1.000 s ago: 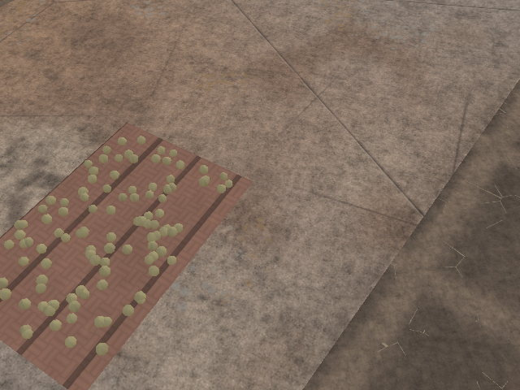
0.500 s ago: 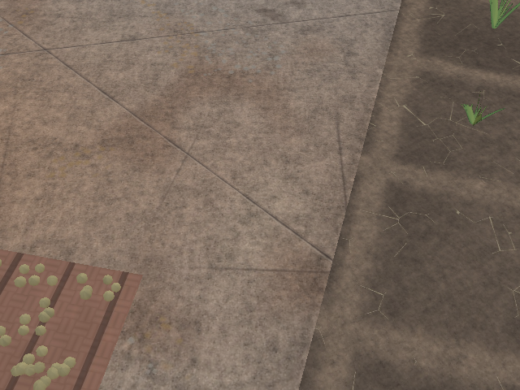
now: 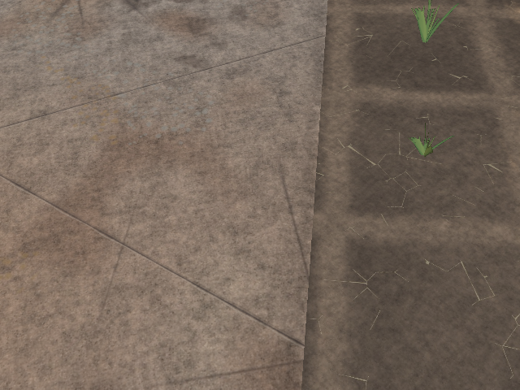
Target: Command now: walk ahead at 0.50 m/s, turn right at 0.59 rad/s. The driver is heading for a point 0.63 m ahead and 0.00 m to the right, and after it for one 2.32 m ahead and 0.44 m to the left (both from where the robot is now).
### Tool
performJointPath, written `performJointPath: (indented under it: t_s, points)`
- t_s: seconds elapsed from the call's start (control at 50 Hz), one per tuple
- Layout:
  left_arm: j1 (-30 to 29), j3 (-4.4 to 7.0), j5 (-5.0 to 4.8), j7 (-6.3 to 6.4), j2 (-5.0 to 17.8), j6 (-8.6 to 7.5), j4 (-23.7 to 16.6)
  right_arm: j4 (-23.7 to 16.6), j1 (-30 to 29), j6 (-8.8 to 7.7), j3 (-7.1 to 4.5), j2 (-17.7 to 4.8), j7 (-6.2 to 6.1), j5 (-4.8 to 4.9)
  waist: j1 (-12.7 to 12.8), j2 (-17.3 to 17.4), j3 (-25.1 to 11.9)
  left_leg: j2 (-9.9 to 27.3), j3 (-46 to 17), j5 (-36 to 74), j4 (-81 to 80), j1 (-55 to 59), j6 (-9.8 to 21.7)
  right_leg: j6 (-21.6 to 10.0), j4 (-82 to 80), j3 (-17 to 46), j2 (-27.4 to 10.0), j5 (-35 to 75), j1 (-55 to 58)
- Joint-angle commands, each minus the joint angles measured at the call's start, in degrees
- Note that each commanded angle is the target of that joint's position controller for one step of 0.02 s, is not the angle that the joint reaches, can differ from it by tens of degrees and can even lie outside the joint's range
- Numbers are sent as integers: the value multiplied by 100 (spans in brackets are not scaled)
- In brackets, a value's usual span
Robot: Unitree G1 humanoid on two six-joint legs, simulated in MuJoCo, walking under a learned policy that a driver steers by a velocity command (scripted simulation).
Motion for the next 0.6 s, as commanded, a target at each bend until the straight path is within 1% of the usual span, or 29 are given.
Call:
performJointPath:
  t_s: [0.02, 0.06, 0.1, 0.12, 0.14, 0.16, 0.18, 0.2, 0.22, 0.24, 0.26, 0.28, 0.3, 0.32, 0.36, 0.38, 0.44, 0.48, 0.5, 0.52, 0.54, 0.56, 0.58, 0.6]
  points:
    - [281, 190, 43, 82, 900, -50, -295, -690, -838, -144, -50, -483, 32, 29, 56, -636, 161, -193, 31, 251, -546, -294, 66, -622, 54, 1278, -1511, 2550, 229]
    - [218, 216, 72, 135, 962, -45, -375, -771, -850, -192, -39, -551, 44, 65, 36, -675, 176, -256, -37, 307, -1103, 116, 145, -465, 327, 1419, -1497, 2512, 230]
    - [1, 240, 100, 166, 1036, -42, -485, -681, -476, -236, -51, -621, -4, 116, -115, -701, 116, -362, -52, 219, -1511, 1049, 238, -265, 704, 1511, -1395, 2640, -62]
    - [-69, 257, 123, 161, 1102, -48, -509, -555, -78, -266, -95, -739, -60, 134, -279, -669, -8, -425, -51, 14, -1590, 1557, 305, -183, 1184, 1540, -1305, 3055, -109]
    - [-153, 262, 135, 124, 1154, -56, -527, -348, 606, -317, -147, -843, -133, 142, -589, -489, -344, -491, 22, 38, -1800, 2217, 364, -102, 2092, 1410, -1098, 3503, -49]
    - [-239, 242, 35, 69, 1084, -78, -556, -125, 1472, -403, -189, -931, -191, 79, -1012, -244, -793, -356, 117, 365, -1940, 3394, 398, 12, 3377, 1080, -764, 3146, -526]
    - [-1, 65, -91, 38, 411, -100, -671, -78, 2159, -455, -233, -1220, -237, -110, -1065, 470, -1510, 800, -890, 447, -1367, 4896, 552, 100, 5302, 658, -356, 432, -1837]
    - [1083, 7, -233, 109, 153, -79, -781, -300, 2010, -384, -284, -1620, -202, -146, -395, 1682, -2271, 2390, -3404, 1558, -1464, 5868, 1207, 268, 6811, 81, 129, -2182, -3081]
    - [947, 37, -79, 196, 664, 31, -662, -393, 1599, -268, -326, -1381, -172, -20, -446, 1007, -2140, 2405, -4117, -578, -2004, 5398, 1674, 295, 7391, -170, -390, -1466, -3831]
    - [183, 28, 78, 148, 722, 85, -663, -449, 1284, -242, -165, -749, -175, -2, -589, 148, -1089, 1875, -3173, -1386, -2372, 4433, 1607, 355, 7429, -285, -617, -939, -4049]
    - [-341, 16, 145, 44, 669, 80, -807, -395, 1155, -249, -57, -486, -168, -14, -619, -171, -518, 1462, -2279, -1114, -2505, 3616, 1417, 355, 7055, -224, -736, -569, -3966]
    - [-568, -6, 179, -55, 570, 108, -933, -249, 1303, -294, -30, -512, -172, -31, -577, 42, -313, 1229, -1754, -322, -2520, 3208, 1349, 346, 6952, -160, -818, -469, -3918]
    - [-547, -37, 194, -131, 460, 173, -955, -116, 1431, -351, -31, -555, -169, 14, -486, 215, -207, 1070, -1423, 53, -2615, 2866, 1294, 334, 6815, -125, -868, -413, -3786]
    - [-506, -65, 190, -159, 372, 231, -967, -2, 1527, -415, -27, -555, -133, 58, -393, 314, -211, 966, -1217, 336, -2658, 2763, 1259, 319, 6810, -134, -842, -436, -3804]
    - [-569, -101, 198, -161, 302, 277, -1023, 125, 1681, -522, -16, -532, -72, 98, -320, 283, -309, 909, -939, 768, -2728, 2861, 1318, 295, 6818, -119, -760, -367, -4115]
    - [-766, -121, 210, -161, 285, 285, -1112, 186, 1745, -541, -10, -531, -58, 105, -321, 271, -250, 897, -798, 805, -2826, 2888, 1349, 296, 6706, -119, -777, -236, -4355]
    - [-1579, -203, 252, -184, 243, 261, -1457, 365, 1978, -517, 29, -466, -59, 118, -392, 195, -24, 717, -316, 952, -3143, 2943, 1349, 365, 5869, -368, -871, 218, -4774]
    - [-2067, -317, 264, -230, 103, 230, -1649, 474, 2147, -472, 54, -416, -87, 150, -460, 144, 7, 578, -15, 1275, -3266, 3065, 1303, 424, 5010, -811, -1055, 455, -4682]
    - [-2296, -389, 246, -260, -1, 211, -1713, 520, 2228, -450, 58, -414, -97, 170, -537, 146, 20, 515, 93, 1426, -3339, 3073, 1281, 431, 4498, -1053, -1133, 552, -4456]
    - [-2526, -450, 217, -280, -94, 193, -1785, 583, 2373, -435, 49, -461, -105, 175, -644, 168, 36, 538, 127, 1645, -3399, 3150, 1277, 408, 4093, -1218, -1157, 558, -4250]
    - [-2676, -491, 187, -289, -142, 180, -1843, 659, 2518, -420, 33, -541, -112, 165, -715, 193, 42, 629, 134, 1927, -3420, 3324, 1291, 359, 3812, -1321, -1148, 450, -4106]
    - [-2718, -511, 160, -285, -149, 168, -1873, 725, 2610, -400, 18, -609, -120, 151, -722, 227, 34, 720, 162, 2232, -3367, 3554, 1299, 292, 3586, -1381, -1122, 280, -3995]
    - [-2658, -516, 144, -266, -133, 152, -1869, 777, 2644, -377, 14, -640, -125, 138, -673, 258, -2, 769, 243, 2694, -3200, 3758, 1283, 203, 3354, -1446, -1042, 74, -3808]
    - [-2485, -495, 122, -230, -78, 126, -1826, 811, 2640, -365, 23, -654, -119, 133, -564, 324, -113, 774, 367, 3652, -2871, 3866, 1241, 92, 3105, -1558, -851, -167, -3404]
Keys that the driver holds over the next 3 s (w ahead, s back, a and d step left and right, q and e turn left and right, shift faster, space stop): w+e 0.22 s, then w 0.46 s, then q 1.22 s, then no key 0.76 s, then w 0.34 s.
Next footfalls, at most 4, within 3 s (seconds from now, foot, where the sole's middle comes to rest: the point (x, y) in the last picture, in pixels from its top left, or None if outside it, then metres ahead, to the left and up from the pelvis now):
0.18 left None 0.28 0.13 -0.82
0.66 right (348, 379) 0.50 -0.11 -0.78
1.20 left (285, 334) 0.62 0.05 -0.82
1.68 right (367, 338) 0.61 -0.16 -0.78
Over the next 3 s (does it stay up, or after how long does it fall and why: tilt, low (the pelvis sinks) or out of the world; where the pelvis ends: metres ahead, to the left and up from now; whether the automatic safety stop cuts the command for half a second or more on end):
stays up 0.58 -0.01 -0.01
